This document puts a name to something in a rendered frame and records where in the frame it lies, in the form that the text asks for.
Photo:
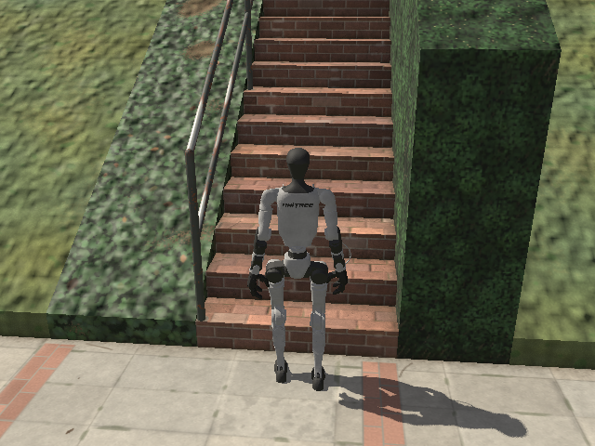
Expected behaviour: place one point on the stairs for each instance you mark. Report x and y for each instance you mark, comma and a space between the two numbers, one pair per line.
321, 82

